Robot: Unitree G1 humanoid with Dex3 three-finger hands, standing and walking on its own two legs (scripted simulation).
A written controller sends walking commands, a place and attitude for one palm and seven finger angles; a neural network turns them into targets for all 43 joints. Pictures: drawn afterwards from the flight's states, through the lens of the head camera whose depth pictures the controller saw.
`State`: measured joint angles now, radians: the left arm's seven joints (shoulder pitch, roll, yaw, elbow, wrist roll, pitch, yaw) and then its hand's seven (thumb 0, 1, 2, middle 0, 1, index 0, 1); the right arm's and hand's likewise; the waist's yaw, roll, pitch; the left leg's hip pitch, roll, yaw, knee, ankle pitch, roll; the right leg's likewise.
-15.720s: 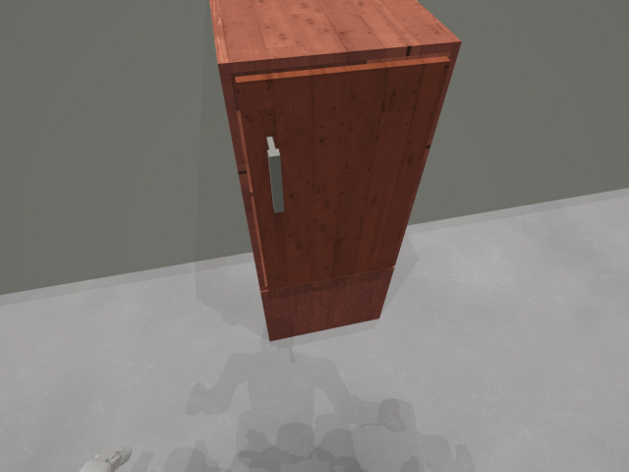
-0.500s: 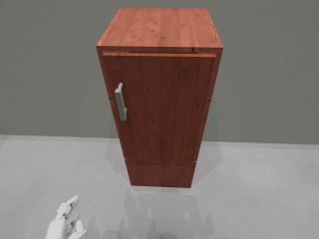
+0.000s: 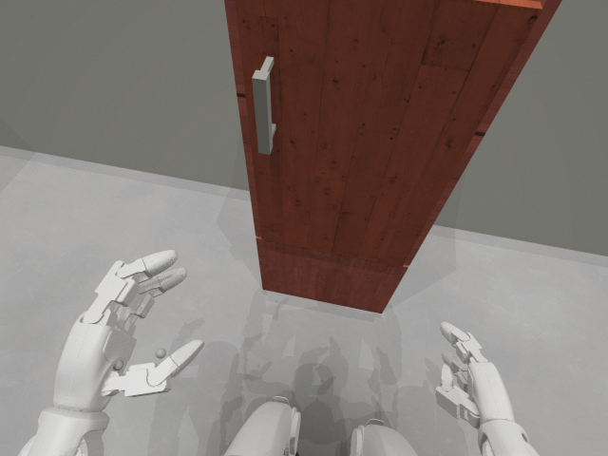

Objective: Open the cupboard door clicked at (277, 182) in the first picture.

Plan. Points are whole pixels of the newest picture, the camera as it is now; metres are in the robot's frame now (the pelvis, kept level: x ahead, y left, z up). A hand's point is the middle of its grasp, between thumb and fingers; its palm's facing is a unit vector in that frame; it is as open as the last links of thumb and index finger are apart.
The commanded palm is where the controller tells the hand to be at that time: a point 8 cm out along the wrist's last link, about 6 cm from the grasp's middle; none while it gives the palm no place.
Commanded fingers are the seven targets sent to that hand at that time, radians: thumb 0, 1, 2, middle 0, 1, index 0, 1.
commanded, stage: raise the hand with hooked fingers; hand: left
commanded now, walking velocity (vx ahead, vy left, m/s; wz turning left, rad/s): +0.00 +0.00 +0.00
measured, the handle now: (266, 107) +0.57 +0.14 +0.11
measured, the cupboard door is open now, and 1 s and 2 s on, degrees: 0 0 0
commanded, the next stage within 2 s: move the hooked fingers beside the handle in 1.42 s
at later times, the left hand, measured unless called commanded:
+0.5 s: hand (159, 286) +0.28 +0.21 +0.08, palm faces -0.10 -0.99 -0.05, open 13.0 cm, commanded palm +0.26 +0.28 +0.10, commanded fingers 0.00 -0.50 0.30 -0.30 -1.20 -0.30 -1.20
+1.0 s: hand (114, 219) +0.33 +0.27 +0.12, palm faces -0.02 -1.00 -0.04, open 13.9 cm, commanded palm +0.29 +0.30 +0.12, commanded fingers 0.00 -0.50 0.30 -0.30 -1.20 -0.30 -1.20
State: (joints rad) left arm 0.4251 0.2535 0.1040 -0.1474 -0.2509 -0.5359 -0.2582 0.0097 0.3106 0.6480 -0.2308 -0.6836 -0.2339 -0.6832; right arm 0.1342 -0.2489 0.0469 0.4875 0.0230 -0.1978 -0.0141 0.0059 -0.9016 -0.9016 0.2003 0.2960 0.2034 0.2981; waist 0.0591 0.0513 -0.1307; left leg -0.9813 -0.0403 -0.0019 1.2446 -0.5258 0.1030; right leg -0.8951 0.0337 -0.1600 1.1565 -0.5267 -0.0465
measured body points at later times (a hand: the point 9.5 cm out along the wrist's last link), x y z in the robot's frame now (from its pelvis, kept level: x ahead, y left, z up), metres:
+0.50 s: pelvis +0.04 -0.01 +0.03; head +0.11 +0.01 +0.48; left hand +0.28 +0.26 +0.09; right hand +0.21 -0.27 -0.03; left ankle +0.04 +0.05 -0.64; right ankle +0.03 -0.10 -0.64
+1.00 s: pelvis +0.03 -0.01 +0.05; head +0.08 +0.00 +0.50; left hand +0.33 +0.32 +0.13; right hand +0.17 -0.26 -0.03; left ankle +0.04 +0.05 -0.64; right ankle +0.03 -0.10 -0.64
